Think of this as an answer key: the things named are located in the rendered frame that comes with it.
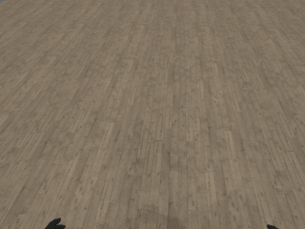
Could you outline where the robot left hand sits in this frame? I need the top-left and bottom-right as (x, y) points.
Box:
(45, 218), (66, 229)

